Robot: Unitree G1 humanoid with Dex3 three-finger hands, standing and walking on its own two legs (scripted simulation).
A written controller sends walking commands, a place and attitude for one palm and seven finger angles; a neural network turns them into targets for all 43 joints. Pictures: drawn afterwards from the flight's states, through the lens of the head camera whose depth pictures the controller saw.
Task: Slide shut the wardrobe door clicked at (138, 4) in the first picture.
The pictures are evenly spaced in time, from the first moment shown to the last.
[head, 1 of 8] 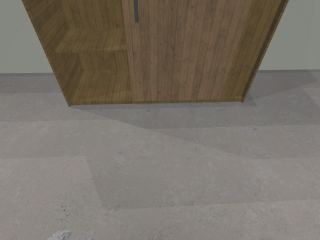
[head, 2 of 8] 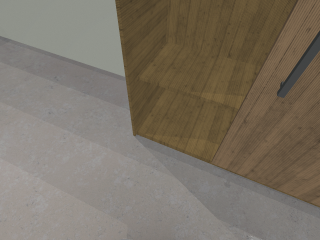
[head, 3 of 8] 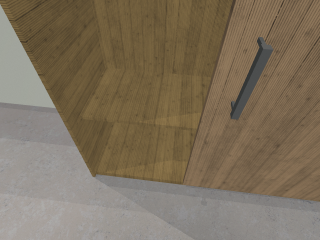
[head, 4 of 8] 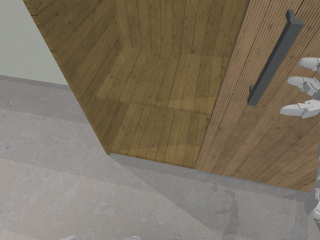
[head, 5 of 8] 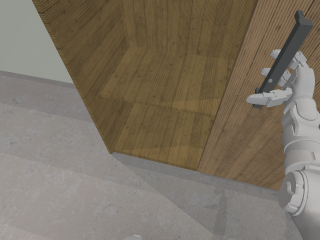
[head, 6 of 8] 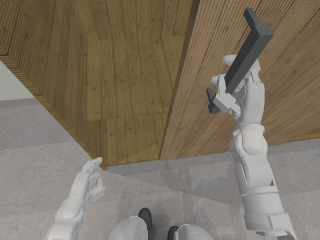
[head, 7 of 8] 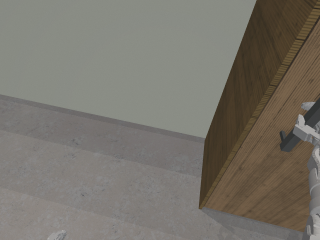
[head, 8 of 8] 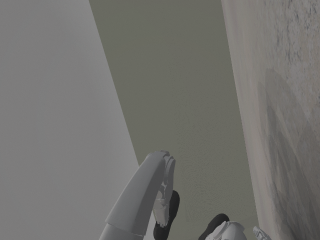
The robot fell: yes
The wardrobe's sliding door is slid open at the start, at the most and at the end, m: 0.58 0.58 0.00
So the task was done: no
